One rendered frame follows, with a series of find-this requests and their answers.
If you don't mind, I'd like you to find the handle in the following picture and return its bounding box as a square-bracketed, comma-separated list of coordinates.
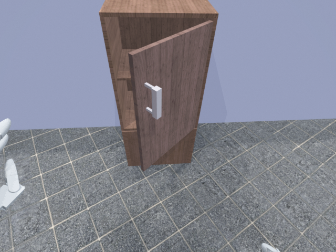
[144, 82, 162, 119]

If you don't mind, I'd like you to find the cupboard door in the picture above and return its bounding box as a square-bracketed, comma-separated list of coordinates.
[128, 20, 213, 172]

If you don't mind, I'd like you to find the robot left hand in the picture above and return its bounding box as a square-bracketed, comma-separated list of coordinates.
[0, 118, 25, 211]

